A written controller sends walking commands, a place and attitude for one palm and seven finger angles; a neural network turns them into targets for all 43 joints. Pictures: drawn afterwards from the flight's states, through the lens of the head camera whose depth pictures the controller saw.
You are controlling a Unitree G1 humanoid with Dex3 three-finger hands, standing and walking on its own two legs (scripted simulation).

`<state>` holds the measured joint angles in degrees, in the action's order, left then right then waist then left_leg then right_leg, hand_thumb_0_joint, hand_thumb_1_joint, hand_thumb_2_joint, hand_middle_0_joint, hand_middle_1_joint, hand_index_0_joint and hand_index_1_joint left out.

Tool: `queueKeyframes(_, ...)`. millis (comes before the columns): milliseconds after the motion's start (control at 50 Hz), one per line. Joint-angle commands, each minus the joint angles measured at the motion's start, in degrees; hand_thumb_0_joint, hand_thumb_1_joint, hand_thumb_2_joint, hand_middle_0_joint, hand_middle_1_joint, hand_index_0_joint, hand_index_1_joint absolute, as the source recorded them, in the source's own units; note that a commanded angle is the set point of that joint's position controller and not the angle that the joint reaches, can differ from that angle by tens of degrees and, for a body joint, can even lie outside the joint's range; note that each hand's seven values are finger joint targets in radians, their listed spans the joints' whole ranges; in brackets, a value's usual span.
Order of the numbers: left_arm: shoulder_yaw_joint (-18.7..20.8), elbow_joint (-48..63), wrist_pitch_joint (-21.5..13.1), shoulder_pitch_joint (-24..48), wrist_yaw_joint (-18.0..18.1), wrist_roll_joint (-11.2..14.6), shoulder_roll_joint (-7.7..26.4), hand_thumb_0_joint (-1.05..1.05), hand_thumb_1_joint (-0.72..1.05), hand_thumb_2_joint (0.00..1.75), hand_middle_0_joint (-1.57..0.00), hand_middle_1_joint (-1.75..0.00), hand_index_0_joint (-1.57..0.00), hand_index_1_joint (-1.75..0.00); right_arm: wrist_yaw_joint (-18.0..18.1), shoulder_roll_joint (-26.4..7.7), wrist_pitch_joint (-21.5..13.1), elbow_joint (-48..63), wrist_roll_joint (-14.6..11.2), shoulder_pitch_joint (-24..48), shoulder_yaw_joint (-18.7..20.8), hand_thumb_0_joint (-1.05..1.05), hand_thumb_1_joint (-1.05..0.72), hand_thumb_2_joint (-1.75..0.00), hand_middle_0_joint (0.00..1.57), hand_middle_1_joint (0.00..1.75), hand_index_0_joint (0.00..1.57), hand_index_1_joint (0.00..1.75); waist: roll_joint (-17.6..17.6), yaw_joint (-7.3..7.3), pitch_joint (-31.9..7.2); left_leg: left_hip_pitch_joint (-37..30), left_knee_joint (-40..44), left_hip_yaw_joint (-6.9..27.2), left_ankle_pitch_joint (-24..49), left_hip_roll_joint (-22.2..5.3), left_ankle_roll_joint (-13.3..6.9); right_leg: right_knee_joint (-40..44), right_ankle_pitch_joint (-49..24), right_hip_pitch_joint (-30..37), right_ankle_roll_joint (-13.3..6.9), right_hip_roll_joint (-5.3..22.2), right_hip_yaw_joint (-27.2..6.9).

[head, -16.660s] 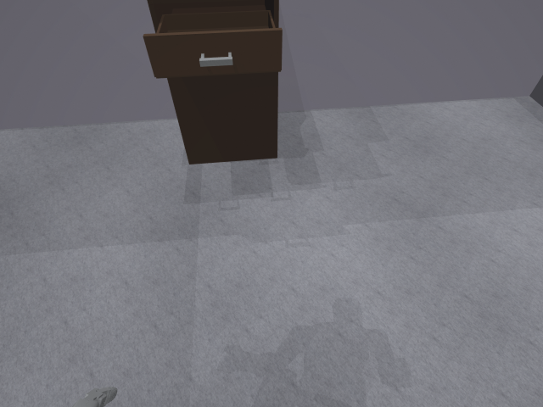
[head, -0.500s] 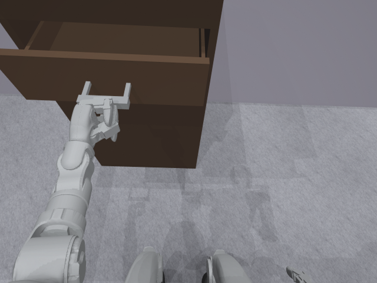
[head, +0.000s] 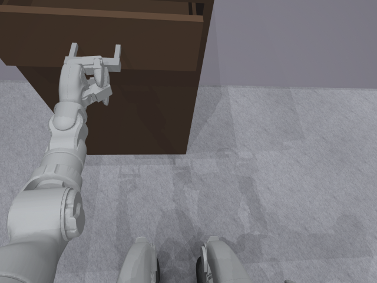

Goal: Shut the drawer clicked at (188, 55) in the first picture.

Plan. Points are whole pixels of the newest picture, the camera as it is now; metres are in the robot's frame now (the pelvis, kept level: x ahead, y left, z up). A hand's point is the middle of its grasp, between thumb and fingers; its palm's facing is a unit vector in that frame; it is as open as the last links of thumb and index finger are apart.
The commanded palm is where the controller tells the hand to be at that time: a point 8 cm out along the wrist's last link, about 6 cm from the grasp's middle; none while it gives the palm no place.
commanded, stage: push the drawer shut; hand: left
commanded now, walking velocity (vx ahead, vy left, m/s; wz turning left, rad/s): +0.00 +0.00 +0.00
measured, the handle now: (95, 56) +0.58 +0.17 +0.07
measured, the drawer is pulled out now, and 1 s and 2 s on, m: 0.05 0.00 0.00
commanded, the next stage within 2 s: pull the fist back off the drawer in 0.62 s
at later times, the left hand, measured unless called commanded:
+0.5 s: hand (108, 64) +0.56 +0.14 +0.07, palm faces -0.04 -1.00 -0.04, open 3.1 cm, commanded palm +0.57 +0.17 +0.07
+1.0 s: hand (107, 64) +0.56 +0.14 +0.07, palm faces -0.04 -1.00 -0.05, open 3.0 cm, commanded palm +0.56 +0.16 +0.07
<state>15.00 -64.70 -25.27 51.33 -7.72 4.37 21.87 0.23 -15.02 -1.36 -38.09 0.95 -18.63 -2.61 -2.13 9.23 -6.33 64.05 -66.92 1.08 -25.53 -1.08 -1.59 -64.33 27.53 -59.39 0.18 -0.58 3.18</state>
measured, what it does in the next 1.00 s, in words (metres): stands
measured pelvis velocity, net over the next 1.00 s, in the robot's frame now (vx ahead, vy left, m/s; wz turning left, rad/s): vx -0.01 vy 0.00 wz -0.02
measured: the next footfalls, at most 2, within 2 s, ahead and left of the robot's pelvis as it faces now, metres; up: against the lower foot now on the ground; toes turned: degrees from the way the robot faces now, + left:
none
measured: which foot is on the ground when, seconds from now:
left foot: down 0.00-1.00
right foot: down 0.00-1.00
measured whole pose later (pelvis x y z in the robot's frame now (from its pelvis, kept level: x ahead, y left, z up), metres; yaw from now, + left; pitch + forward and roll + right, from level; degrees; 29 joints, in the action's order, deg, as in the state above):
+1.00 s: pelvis -0.01 +0.00 -0.02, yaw -1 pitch +27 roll -6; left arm 16.8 -74.5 -19.7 68.1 -6.6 -0.9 31.0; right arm -1.1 -15.5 -0.3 -37.4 2.9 -21.5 -4.5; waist -2.8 14.1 -6.0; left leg 73.5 -71.2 3.1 -25.2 -1.7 -1.8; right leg -66.4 26.5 -67.4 0.3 -1.5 5.0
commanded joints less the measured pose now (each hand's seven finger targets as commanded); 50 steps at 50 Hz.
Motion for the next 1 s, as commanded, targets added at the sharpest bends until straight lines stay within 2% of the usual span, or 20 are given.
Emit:
queueKeyframes(0,1.7,12.31,-3.13,37.04,2.07,-0.41,11.61,0.0,0.9,0.9,-1.4,-1.6,-1.4,-1.6,0.41,-10.46,-0.44,3.12,0.59,-9.01,3.42,0.0,-0.9,-0.9,0.2,0.3,0.2,0.3,-6.53,5.11,-26.81,-25.76,8.68,4.38,4.95,-0.29,-0.04,9.2,-4.28,0.86,-1.47,-1.65,-0.72)
queueKeyframes(60,4.27,12.06,-2.96,38.03,2.19,-1.3,15.43,0.0,0.9,0.9,-1.4,-1.6,-1.4,-1.6,0.22,-10.7,0.16,3.41,0.89,-10.35,3.34,0.0,-0.9,-0.9,0.2,0.3,0.2,0.3,-7.24,4.64,-30.55,-26.69,7.84,4.29,8.73,-0.32,-0.07,8.7,-6.4,2.59,-1.66,-1.91,-0.68)
queueKeyframes(100,3.95,11.01,-2.52,39.1,2.11,-1.49,14.88,0.0,0.9,0.9,-1.4,-1.6,-1.4,-1.6,0.03,-10.56,0.53,3.25,1.05,-10.86,3.24,0.0,-0.9,-0.9,0.2,0.3,0.2,0.3,-6.36,5.35,-30.16,-26.16,7.38,4.37,9.51,-0.45,-0.2,8.78,-6.84,2.32,-1.54,-2.01,-0.63)
queueKeyframes(220,6.51,8.58,-1.56,39.81,1.86,-2.04,18.13,0.0,0.9,0.9,-1.4,-1.6,-1.4,-1.6,-0.35,-10.96,1.51,3.18,1.32,-12.53,3.16,0.0,-0.9,-0.9,0.2,0.3,0.2,0.3,-7.43,5.62,-29.94,-26.06,6.62,4.56,12.15,-0.86,-0.17,8.5,-8.31,1.6,-1.67,-2.4,-0.49)
queueKeyframes(280,4.29,8.74,-1.36,42.45,2.07,-2.71,15.65,0.0,0.9,0.9,-1.4,-1.6,-1.4,-1.6,-0.74,-10.75,2.02,2.82,1.65,-13.01,3.23,0.0,-0.9,-0.9,0.2,0.3,0.2,0.3,-9.45,6.63,-29.54,-27.82,6.63,5.38,12.73,-1.16,0.21,8.16,-8.27,-1.14,-1.67,-2.36,0.07)
queueKeyframes(340,6.9,8.25,-1.19,43.58,2.51,-3.21,19.43,0.0,0.9,0.9,-1.4,-1.6,-1.4,-1.6,-0.79,-11.33,2.51,2.65,1.88,-14.08,3.17,0.0,-0.9,-0.9,0.2,0.3,0.2,0.3,-8.96,6.77,-30.48,-27.36,6.04,5.4,14.04,-1.32,0.08,7.97,-8.99,-0.77,-1.65,-2.45,-0.01)
queueKeyframes(360,5.47,9.14,-1.2,44.86,2.49,-3.29,17.88,0.0,0.9,0.9,-1.4,-1.6,-1.4,-1.6,-0.89,-11.06,2.56,2.58,1.96,-14.13,3.2,0.0,-0.9,-0.9,0.2,0.3,0.2,0.3,-10.35,7.21,-31.16,-28.36,5.87,5.5,14.76,-1.29,0.13,7.88,-9.35,-1.29,-1.65,-2.48,0.03)
queueKeyframes(400,5.71,9.33,-1.18,45.17,2.67,-3.66,18.09,0.0,0.9,0.9,-1.4,-1.6,-1.4,-1.6,-1.09,-11.09,2.8,2.39,2.14,-14.55,3.27,0.0,-0.9,-0.9,0.2,0.3,0.2,0.3,-10.78,7.16,-32.06,-28.92,5.59,5.57,15.31,-1.39,0.23,7.85,-9.65,-1.47,-1.7,-2.5,0.08)
queueKeyframes(500,4.34,7.66,-0.31,49.84,3.17,-3.98,17.77,0.0,0.9,0.9,-1.4,-1.6,-1.4,-1.6,-0.9,-11.11,2.89,1.57,2.05,-15.1,3.01,0.0,-0.9,-0.9,0.2,0.3,0.2,0.3,-9.05,9.47,-28.74,-25.34,5.24,5.36,11.2,-1.17,-0.35,8.59,-7.62,-2.43,-1.37,-2.67,-0.16)
queueKeyframes(520,4.47,8.55,-0.57,51.22,3.28,-4.15,18.25,0.0,0.9,0.9,-1.4,-1.6,-1.4,-1.6,-0.81,-11.15,2.7,1.57,2.16,-15.14,2.95,0.0,-0.9,-0.9,0.2,0.3,0.2,0.3,-11.18,9.24,-29.37,-26.43,5.21,5.65,11.4,-1.2,-0.25,8.11,-7.58,-3.45,-1.6,-2.58,-0.13)
queueKeyframes(540,3.12,8.15,-0.41,51.42,3.18,-4.28,16.79,0.0,0.9,0.9,-1.4,-1.6,-1.4,-1.6,-0.82,-11.07,2.57,1.58,2.14,-15.18,2.92,0.0,-0.9,-0.9,0.2,0.3,0.2,0.3,-11.37,9.75,-30.12,-26.95,5.2,5.69,11.05,-1.14,-0.26,8.33,-7.31,-3.78,-1.52,-2.61,-0.08)
queueKeyframes(560,4.04,7.41,-0.35,51.9,3.36,-4.39,18.48,0.0,0.9,0.9,-1.4,-1.6,-1.4,-1.6,-0.63,-11.35,2.55,1.21,2.13,-15.17,2.83,0.0,-0.9,-0.9,0.2,0.3,0.2,0.3,-10.88,9.81,-29.47,-26.21,5.17,6.0,9.98,-1.31,-0.21,8.18,-6.69,-4.39,-1.59,-2.6,0.0)
queueKeyframes(620,2.22,8.44,-0.23,54.11,3.29,-4.07,17.07,0.0,0.9,0.9,-1.4,-1.6,-1.4,-1.6,-0.47,-11.25,1.8,1.12,2.15,-15.04,2.62,0.0,-0.9,-0.9,0.2,0.3,0.2,0.3,-12.61,10.56,-30.1,-26.75,5.1,6.02,9.01,-1.16,-0.41,8.13,-6.16,-5.12,-1.6,-2.55,-0.08)
queueKeyframes(640,2.63,7.7,-0.09,53.94,3.27,-4.39,17.94,0.0,0.9,0.9,-1.4,-1.6,-1.4,-1.6,-0.33,-11.55,1.8,1.0,2.18,-15.17,2.53,0.0,-0.9,-0.9,0.2,0.3,0.2,0.3,-12.29,10.53,-30.67,-26.96,5.2,6.55,8.92,-1.34,-0.23,7.87,-6.01,-5.4,-1.63,-2.57,0.18)
queueKeyframes(660,1.2,6.98,0.27,54.44,3.14,-4.22,16.61,0.0,0.9,0.9,-1.4,-1.6,-1.4,-1.6,-0.28,-11.46,1.63,0.97,1.99,-14.73,2.45,0.0,-0.9,-0.9,0.2,0.3,0.2,0.3,-12.66,10.99,-29.36,-26.16,5.29,6.39,7.3,-1.29,-0.31,8.2,-5.13,-6.18,-1.54,-2.54,-0.02)
queueKeyframes(720,1.32,7.74,0.6,55.71,3.24,-4.04,17.22,0.0,0.9,0.9,-1.4,-1.6,-1.4,-1.6,-0.04,-11.71,0.87,0.9,2.07,-14.78,2.34,0.0,-0.9,-0.9,0.2,0.3,0.2,0.3,-14.22,11.01,-30.85,-26.82,5.33,6.76,6.29,-1.23,-0.4,7.87,-4.54,-6.79,-1.71,-2.48,-0.01)
queueKeyframes(760,2.24,7.0,1.01,54.92,3.16,-4.06,18.21,0.0,0.9,0.9,-1.4,-1.6,-1.4,-1.6,-0.2,-11.74,0.77,1.0,2.16,-14.83,2.16,0.0,-0.9,-0.9,0.2,0.3,0.2,0.3,-13.69,10.5,-31.47,-26.02,5.09,6.68,6.07,-1.12,-0.28,7.74,-4.45,-5.91,-1.77,-2.53,0.16)
queueKeyframes(880,1.86,3.61,2.41,52.58,3.06,-4.15,17.31,0.0,0.9,0.9,-1.4,-1.6,-1.4,-1.6,-0.51,-11.91,0.7,1.92,1.94,-14.23,1.94,0.0,-0.9,-0.9,0.2,0.3,0.2,0.3,-10.91,10.5,-27.43,-21.28,5.76,6.46,0.15,-0.87,-0.59,8.28,-1.29,-5.94,-1.66,-2.53,-0.09)
queueKeyframes(920,3.68,3.87,2.34,51.77,2.98,-4.23,19.46,0.0,0.9,0.9,-1.4,-1.6,-1.4,-1.6,-0.61,-11.99,0.67,2.21,2.0,-14.41,1.93,0.0,-0.9,-0.9,0.2,0.3,0.2,0.3,-11.73,9.6,-28.13,-20.98,5.58,6.14,0.61,-0.79,-0.59,7.88,-1.34,-5.16,-1.86,-2.55,-0.11)
queueKeyframes(980,3.87,4.68,2.39,50.75,2.71,-4.32,19.43,0.0,0.9,0.9,-1.4,-1.6,-1.4,-1.6,-0.74,-11.93,0.89,2.61,2.05,-14.46,2.03,0.0,-0.9,-0.9,0.2,0.3,0.2,0.3,-11.04,9.03,-29.14,-21.28,5.49,6.3,1.63,-0.94,-0.52,7.58,-1.92,-4.76,-1.83,-2.48,0.01)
